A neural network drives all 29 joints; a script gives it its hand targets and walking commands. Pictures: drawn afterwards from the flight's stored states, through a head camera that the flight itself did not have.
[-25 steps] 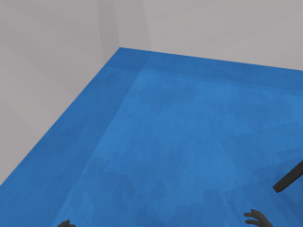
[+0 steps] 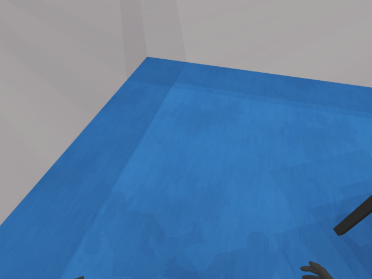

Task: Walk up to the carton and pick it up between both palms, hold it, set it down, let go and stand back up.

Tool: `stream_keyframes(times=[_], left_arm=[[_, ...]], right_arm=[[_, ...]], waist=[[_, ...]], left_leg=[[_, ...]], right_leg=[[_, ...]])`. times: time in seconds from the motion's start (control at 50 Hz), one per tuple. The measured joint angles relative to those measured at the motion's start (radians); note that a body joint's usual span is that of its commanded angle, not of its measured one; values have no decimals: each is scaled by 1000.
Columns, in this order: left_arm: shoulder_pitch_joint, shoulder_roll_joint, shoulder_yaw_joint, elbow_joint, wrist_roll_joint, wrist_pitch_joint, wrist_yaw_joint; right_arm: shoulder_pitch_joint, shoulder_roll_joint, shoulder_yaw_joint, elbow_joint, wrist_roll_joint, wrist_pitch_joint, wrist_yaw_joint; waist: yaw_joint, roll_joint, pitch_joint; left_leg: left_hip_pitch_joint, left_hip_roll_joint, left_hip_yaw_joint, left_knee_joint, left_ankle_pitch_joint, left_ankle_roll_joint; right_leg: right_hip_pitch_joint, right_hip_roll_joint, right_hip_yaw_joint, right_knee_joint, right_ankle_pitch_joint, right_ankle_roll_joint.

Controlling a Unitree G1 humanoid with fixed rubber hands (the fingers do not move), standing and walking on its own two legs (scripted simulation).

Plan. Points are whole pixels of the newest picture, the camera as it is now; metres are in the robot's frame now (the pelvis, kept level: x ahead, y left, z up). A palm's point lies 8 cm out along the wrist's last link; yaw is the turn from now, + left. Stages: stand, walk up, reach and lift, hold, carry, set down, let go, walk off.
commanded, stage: stand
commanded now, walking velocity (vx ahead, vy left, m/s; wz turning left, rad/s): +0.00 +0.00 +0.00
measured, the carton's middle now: out of the picture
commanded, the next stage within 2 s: none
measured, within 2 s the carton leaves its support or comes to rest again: neither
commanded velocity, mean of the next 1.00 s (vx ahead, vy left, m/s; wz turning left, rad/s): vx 0.00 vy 0.00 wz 0.00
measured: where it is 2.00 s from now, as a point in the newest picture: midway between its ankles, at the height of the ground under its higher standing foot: outside the picture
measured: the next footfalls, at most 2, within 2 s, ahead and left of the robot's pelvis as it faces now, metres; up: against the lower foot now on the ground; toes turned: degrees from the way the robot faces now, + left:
none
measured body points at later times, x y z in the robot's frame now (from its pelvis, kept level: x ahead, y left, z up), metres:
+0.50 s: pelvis +0.00 +0.00 +0.00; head +0.00 +0.01 +0.45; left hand +0.11 +0.29 -0.12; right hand +0.14 -0.28 -0.08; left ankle +0.02 +0.11 -0.72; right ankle +0.03 -0.13 -0.72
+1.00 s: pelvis +0.00 +0.01 +0.00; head +0.00 +0.02 +0.45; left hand +0.11 +0.29 -0.12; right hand +0.14 -0.28 -0.08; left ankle +0.02 +0.11 -0.72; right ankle +0.03 -0.13 -0.72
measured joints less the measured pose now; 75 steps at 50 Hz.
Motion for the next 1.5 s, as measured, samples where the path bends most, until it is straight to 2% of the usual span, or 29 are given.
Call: stream_keyframes(times=[1.5], left_arm=[[0, 1, 0, 48, 0, 9, -1]], right_arm=[[-18, 0, 0, 49, 0, 0, 0]], waist=[[0, 6, 2]], left_leg=[[0, 0, -1, -24, 17, 9]], right_leg=[[12, 0, 0, -48, 30, 7]])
